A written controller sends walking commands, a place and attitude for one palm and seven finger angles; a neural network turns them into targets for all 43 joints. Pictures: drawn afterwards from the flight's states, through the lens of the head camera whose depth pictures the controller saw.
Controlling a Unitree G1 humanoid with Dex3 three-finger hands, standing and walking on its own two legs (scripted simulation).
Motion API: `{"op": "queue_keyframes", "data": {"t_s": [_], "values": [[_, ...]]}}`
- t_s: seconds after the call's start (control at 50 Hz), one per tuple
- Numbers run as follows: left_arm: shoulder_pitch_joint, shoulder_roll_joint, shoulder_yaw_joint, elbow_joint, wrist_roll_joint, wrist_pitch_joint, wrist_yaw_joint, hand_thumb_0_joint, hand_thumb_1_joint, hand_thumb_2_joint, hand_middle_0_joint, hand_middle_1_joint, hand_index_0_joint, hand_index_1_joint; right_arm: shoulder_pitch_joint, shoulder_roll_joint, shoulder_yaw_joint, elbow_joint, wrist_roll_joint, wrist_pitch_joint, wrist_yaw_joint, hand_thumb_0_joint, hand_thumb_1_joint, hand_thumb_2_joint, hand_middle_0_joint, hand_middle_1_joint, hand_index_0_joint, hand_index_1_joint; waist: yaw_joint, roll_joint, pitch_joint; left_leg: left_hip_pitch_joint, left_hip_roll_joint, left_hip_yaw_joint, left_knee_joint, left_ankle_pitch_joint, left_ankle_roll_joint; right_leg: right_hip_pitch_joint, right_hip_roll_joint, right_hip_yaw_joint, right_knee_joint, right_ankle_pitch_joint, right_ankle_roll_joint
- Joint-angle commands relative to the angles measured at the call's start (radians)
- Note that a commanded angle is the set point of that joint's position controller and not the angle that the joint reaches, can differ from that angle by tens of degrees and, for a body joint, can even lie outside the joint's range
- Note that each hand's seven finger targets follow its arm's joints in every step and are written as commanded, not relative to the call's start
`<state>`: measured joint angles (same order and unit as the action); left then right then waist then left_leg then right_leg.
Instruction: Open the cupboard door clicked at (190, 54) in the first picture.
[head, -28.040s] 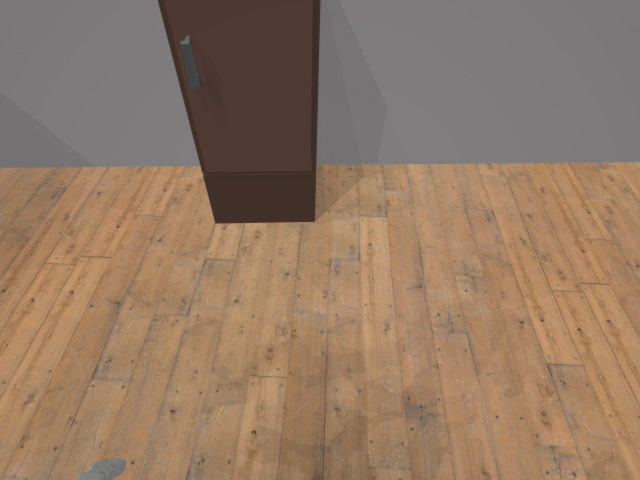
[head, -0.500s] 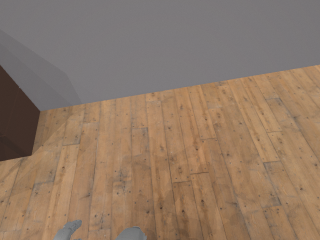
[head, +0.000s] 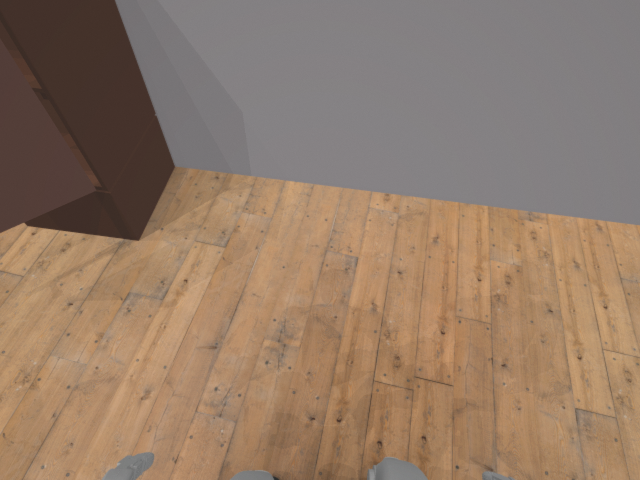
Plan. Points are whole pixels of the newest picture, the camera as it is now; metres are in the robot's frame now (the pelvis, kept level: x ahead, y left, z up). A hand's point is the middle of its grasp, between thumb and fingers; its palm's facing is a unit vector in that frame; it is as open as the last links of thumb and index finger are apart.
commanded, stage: turn to face it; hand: left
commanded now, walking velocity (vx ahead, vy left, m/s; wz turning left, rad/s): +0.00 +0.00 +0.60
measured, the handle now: out of the picture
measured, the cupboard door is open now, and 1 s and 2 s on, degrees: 46 46 46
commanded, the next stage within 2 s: take the last steps up to it in 1.00 s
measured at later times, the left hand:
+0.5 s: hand out of the picture +0.00 +0.20 -0.19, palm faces +0.34 -0.91 -0.23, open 7.4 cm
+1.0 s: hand out of the picture -0.03 +0.14 -0.17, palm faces +0.57 -0.79 -0.22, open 7.4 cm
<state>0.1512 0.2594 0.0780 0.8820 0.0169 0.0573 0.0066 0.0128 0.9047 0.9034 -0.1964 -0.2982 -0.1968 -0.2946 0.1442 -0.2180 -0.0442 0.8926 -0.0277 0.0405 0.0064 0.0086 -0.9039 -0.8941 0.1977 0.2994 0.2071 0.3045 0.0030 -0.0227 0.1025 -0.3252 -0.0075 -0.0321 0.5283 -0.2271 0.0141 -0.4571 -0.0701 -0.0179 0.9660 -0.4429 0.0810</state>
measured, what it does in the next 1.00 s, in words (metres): steps on the spot, turning left: right foot, then left foot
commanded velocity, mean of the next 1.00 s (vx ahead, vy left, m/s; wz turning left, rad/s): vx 0.00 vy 0.00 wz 0.50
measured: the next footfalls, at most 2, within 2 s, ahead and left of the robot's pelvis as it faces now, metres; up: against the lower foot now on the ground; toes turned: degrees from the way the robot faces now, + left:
right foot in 0.12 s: +0.05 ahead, -0.16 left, +0.00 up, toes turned +2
left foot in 0.42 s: +0.03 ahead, +0.11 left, +0.00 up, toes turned +20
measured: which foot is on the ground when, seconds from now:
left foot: down 0.00-0.10, up 0.12-0.40, down 0.42-0.72, up 0.74-1.00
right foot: up 0.00-0.10, down 0.12-0.40, up 0.42-0.70, down 0.72-1.00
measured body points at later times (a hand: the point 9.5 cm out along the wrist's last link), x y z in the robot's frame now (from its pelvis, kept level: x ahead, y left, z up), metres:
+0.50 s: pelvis +0.01 -0.02 -0.01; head +0.06 +0.02 +0.43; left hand -0.01 +0.25 -0.17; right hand +0.20 -0.24 -0.14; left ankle -0.01 +0.09 -0.74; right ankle +0.00 -0.16 -0.69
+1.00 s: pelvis +0.04 -0.05 +0.00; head +0.07 -0.02 +0.45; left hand -0.06 +0.18 -0.15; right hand +0.27 -0.20 -0.14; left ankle -0.03 +0.05 -0.71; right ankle +0.08 -0.16 -0.74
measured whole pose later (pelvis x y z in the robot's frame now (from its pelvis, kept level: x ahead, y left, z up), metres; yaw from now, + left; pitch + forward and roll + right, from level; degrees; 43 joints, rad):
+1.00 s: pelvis +0.04 -0.05 +0.00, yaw +35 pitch +0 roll +2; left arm 0.24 0.20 0.04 0.91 0.03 0.00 0.02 0.01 0.90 0.90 -0.20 -0.30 -0.20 -0.30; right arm 0.11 -0.22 -0.05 0.93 -0.01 0.07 0.02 0.01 -0.91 -0.89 0.19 0.30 0.20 0.30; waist 0.01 -0.05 0.11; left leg -0.35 0.00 0.06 0.73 -0.42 -0.04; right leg -0.20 -0.12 -0.15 0.54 -0.33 0.02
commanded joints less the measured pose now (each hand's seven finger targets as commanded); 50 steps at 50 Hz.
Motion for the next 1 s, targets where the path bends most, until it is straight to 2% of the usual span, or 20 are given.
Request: {"op": "queue_keyframes", "data": {"t_s": [0.0,0.04,0.06,0.08,0.1,0.18,0.26,0.34,0.36,0.38,0.4,0.5,0.6,0.66,0.7,0.72,0.76,0.82,0.92,0.98], "values": [[0.034,0.059,0.010,-0.084,-0.006,-0.028,0.003,0.000,0.900,0.900,-0.200,-0.300,-0.200,-0.300,-0.009,-0.228,-0.074,-0.071,-0.003,-0.010,-0.011,0.000,-0.900,-0.900,0.200,0.300,0.200,0.300,-0.012,0.195,-0.141,0.030,0.206,-0.283,-0.176,0.100,0.131,0.134,0.043,-0.024,-0.217,0.014,-0.016],[0.108,0.076,0.016,-0.067,-0.005,-0.040,0.005,0.000,0.900,0.900,-0.200,-0.300,-0.200,-0.300,-0.044,-0.219,-0.078,-0.082,0.005,-0.005,-0.009,0.000,-0.900,-0.900,0.200,0.300,0.200,0.300,0.026,0.170,-0.149,-0.061,0.160,-0.267,-0.111,0.072,0.092,0.295,0.060,-0.037,-0.417,0.136,-0.023],[0.151,0.115,0.027,-0.064,-0.001,-0.049,0.012,0.000,0.900,0.900,-0.200,-0.300,-0.200,-0.300,-0.052,-0.184,-0.075,-0.094,0.011,-0.003,-0.005,0.000,-0.900,-0.900,0.200,0.300,0.200,0.300,0.051,0.075,-0.160,-0.154,0.097,-0.228,-0.010,-0.022,0.047,0.408,-0.017,0.035,-0.582,0.134,-0.043],[0.171,0.208,0.046,-0.067,0.015,-0.058,0.021,0.000,0.900,0.900,-0.200,-0.300,-0.200,-0.300,-0.039,-0.113,-0.065,-0.114,0.019,-0.004,0.001,0.000,-0.900,-0.900,0.200,0.300,0.200,0.300,0.061,-0.219,-0.164,-0.327,-0.046,-0.058,0.229,-0.248,-0.036,0.487,-0.286,0.335,-0.718,0.077,-0.141],[0.135,0.235,0.038,-0.084,0.013,-0.055,0.022,0.000,0.900,0.900,-0.200,-0.300,-0.200,-0.300,-0.060,-0.128,-0.065,-0.128,0.010,-0.006,0.008,0.000,-0.900,-0.900,0.200,0.300,0.200,0.300,0.060,-0.273,-0.135,-0.294,-0.046,-0.015,0.488,-0.385,-0.045,0.341,-0.429,0.394,-0.748,0.147,-0.233],[0.016,0.116,0.013,-0.105,0.008,-0.064,0.029,0.000,0.900,0.900,-0.200,-0.300,-0.200,-0.300,-0.044,-0.103,-0.056,-0.079,0.011,0.009,0.021,0.000,-0.900,-0.900,0.200,0.300,0.200,0.300,-0.011,-0.211,-0.099,-0.252,0.036,0.023,0.596,-0.253,-0.075,0.322,-0.264,0.063,-0.606,0.586,-0.207],[0.119,0.170,0.029,-0.062,0.013,-0.065,0.027,0.000,0.900,0.900,-0.200,-0.300,-0.200,-0.300,-0.109,-0.062,-0.033,-0.087,0.021,0.000,0.029,0.000,-0.900,-0.900,0.200,0.300,0.200,0.300,0.046,-0.182,-0.134,-0.143,0.009,0.119,0.275,-0.249,-0.075,0.432,-0.275,-0.015,-0.510,0.814,-0.187],[0.098,0.184,0.036,-0.054,0.002,-0.056,0.017,0.000,0.900,0.900,-0.200,-0.300,-0.200,-0.300,-0.010,-0.099,-0.040,-0.065,0.016,-0.007,0.027,0.000,-0.900,-0.900,0.200,0.300,0.200,0.300,-0.011,-0.137,-0.163,0.097,-0.003,0.133,-0.024,-0.024,-0.048,0.317,-0.259,-0.090,-0.369,0.659,-0.107],[0.090,0.158,0.034,-0.074,-0.006,-0.052,0.012,0.000,0.900,0.900,-0.200,-0.300,-0.200,-0.300,0.056,-0.165,-0.057,-0.055,0.010,-0.017,0.023,0.000,-0.900,-0.900,0.200,0.300,0.200,0.300,-0.052,0.008,-0.218,0.268,0.091,0.020,-0.098,0.175,-0.002,0.178,-0.220,-0.135,-0.206,0.519,-0.056],[0.067,0.082,0.015,-0.117,-0.012,-0.048,0.005,0.000,0.900,0.900,-0.200,-0.300,-0.200,-0.300,0.142,-0.287,-0.089,-0.045,0.000,-0.023,0.015,0.000,-0.900,-0.900,0.200,0.300,0.200,0.300,-0.096,0.324,-0.244,0.402,0.383,-0.377,-0.127,0.569,0.160,-0.104,-0.065,-0.160,0.039,-0.133,0.021],[0.002,0.092,0.005,-0.147,-0.001,-0.038,0.011,0.000,0.900,0.900,-0.200,-0.300,-0.200,-0.300,0.203,-0.323,-0.092,-0.024,0.002,-0.014,0.006,0.000,-0.900,-0.900,0.200,0.300,0.200,0.300,-0.118,0.250,-0.247,0.353,0.453,-0.421,-0.134,0.549,0.247,-0.138,-0.050,-0.041,0.157,-0.257,0.001],[0.002,0.072,0.013,-0.085,-0.003,-0.026,0.000,0.000,0.900,0.900,-0.200,-0.300,-0.200,-0.300,0.023,-0.218,-0.062,-0.063,-0.002,-0.026,-0.021,0.000,-0.900,-0.900,0.200,0.300,0.200,0.300,-0.026,0.203,-0.153,0.152,0.242,-0.235,-0.156,0.331,0.144,-0.071,-0.028,0.012,0.109,-0.027,-0.002],[0.024,0.055,0.007,-0.085,-0.008,-0.029,0.002,0.000,0.900,0.900,-0.200,-0.300,-0.200,-0.300,0.008,-0.226,-0.070,-0.066,-0.004,-0.016,-0.017,0.000,-0.900,-0.900,0.200,0.300,0.200,0.300,-0.020,0.197,-0.176,0.091,0.213,-0.258,-0.140,0.264,0.137,0.106,0.036,-0.021,-0.168,-0.013,-0.015],[0.125,0.079,0.015,-0.064,-0.007,-0.046,0.006,0.000,0.900,0.900,-0.200,-0.300,-0.200,-0.300,-0.046,-0.203,-0.069,-0.081,0.007,-0.008,-0.013,0.000,-0.900,-0.900,0.200,0.300,0.200,0.300,0.036,0.153,-0.180,-0.047,0.141,-0.238,-0.043,0.173,0.076,0.342,0.045,-0.032,-0.482,0.178,-0.027],[0.154,0.223,0.042,-0.065,0.016,-0.060,0.019,0.000,0.900,0.900,-0.200,-0.300,-0.200,-0.300,-0.050,-0.100,-0.055,-0.118,0.018,-0.010,0.000,0.000,-0.900,-0.900,0.200,0.300,0.200,0.300,0.062,-0.292,-0.151,-0.288,-0.081,0.012,0.355,-0.340,-0.053,0.436,-0.373,0.388,-0.716,0.243,-0.193],[0.142,0.208,0.031,-0.072,0.009,-0.063,0.023,0.000,0.900,0.900,-0.200,-0.300,-0.200,-0.300,-0.065,-0.139,-0.060,-0.114,0.009,-0.004,0.003,0.000,-0.900,-0.900,0.200,0.300,0.200,0.300,0.058,-0.241,-0.129,-0.265,-0.026,-0.039,0.555,-0.381,-0.041,0.324,-0.412,0.374,-0.704,0.307,-0.255],[0.061,0.139,0.015,-0.083,0.005,-0.062,0.029,0.000,0.900,0.900,-0.200,-0.300,-0.200,-0.300,-0.060,-0.120,-0.060,-0.080,0.011,0.008,0.006,0.000,-0.900,-0.900,0.200,0.300,0.200,0.300,0.010,-0.205,-0.093,-0.268,0.015,-0.034,0.692,-0.285,-0.051,0.306,-0.307,0.217,-0.635,0.489,-0.243],[0.065,0.118,0.008,-0.077,0.007,-0.069,0.026,0.000,0.900,0.900,-0.200,-0.300,-0.200,-0.300,-0.060,-0.080,-0.042,-0.061,0.015,0.014,0.017,0.000,-0.900,-0.900,0.200,0.300,0.200,0.300,0.006,-0.200,-0.099,-0.202,0.017,0.038,0.548,-0.235,-0.071,0.329,-0.241,0.042,-0.600,0.658,-0.201],[0.149,0.161,0.023,-0.020,0.012,-0.072,0.025,0.000,0.900,0.900,-0.200,-0.300,-0.200,-0.300,-0.087,-0.047,-0.019,-0.046,0.021,-0.005,0.015,0.000,-0.900,-0.900,0.200,0.300,0.200,0.300,0.044,-0.181,-0.143,-0.085,-0.012,0.114,0.189,-0.222,-0.062,0.438,-0.252,0.019,-0.519,0.823,-0.198],[0.116,0.154,0.024,-0.005,-0.004,-0.066,0.020,0.000,0.900,0.900,-0.200,-0.300,-0.200,-0.300,0.012,-0.078,-0.021,-0.008,0.016,-0.020,0.008,0.000,-0.900,-0.900,0.200,0.300,0.200,0.300,-0.017,-0.127,-0.166,0.148,0.001,0.108,-0.097,0.035,-0.038,0.325,-0.222,-0.040,-0.403,0.692,-0.120]]}}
